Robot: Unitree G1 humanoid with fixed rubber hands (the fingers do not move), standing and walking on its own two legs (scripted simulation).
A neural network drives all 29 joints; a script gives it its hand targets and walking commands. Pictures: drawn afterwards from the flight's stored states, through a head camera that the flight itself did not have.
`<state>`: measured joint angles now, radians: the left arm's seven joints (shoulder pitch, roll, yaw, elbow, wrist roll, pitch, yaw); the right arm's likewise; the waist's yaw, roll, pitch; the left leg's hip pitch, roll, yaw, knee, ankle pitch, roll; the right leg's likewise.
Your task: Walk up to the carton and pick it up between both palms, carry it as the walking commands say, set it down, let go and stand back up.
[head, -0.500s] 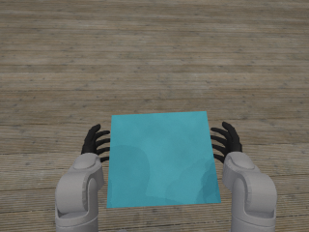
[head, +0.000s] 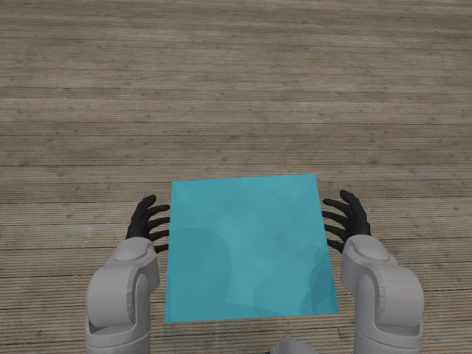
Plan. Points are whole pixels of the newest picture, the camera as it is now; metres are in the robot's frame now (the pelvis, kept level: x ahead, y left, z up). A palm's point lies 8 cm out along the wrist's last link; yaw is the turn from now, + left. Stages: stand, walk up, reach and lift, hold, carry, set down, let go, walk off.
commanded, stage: carry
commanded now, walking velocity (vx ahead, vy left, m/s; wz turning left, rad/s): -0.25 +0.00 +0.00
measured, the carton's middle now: (247, 252) +0.29 +0.00 +0.00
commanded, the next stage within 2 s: none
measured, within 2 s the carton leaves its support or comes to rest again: neither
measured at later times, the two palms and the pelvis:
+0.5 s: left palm out of the picture +0.08 +0.15 +0.10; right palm out of the picture +0.09 -0.16 +0.10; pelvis -0.18 -0.01 +0.00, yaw +1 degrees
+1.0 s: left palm out of the picture -0.10 +0.16 +0.08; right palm out of the picture -0.09 -0.14 +0.08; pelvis -0.36 +0.01 +0.00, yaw -1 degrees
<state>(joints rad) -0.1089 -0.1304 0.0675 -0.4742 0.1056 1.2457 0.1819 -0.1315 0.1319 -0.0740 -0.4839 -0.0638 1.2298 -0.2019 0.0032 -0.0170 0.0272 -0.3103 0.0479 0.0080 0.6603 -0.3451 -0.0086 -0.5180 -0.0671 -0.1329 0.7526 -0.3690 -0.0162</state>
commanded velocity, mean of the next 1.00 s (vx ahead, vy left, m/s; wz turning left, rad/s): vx -0.25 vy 0.00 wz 0.00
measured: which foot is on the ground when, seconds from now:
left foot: down 0.00-0.26, up 0.28-0.60, down 0.62-0.94, up 0.96-1.00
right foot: up 0.00-0.24, down 0.26-0.62, up 0.64-0.92, down 0.94-1.00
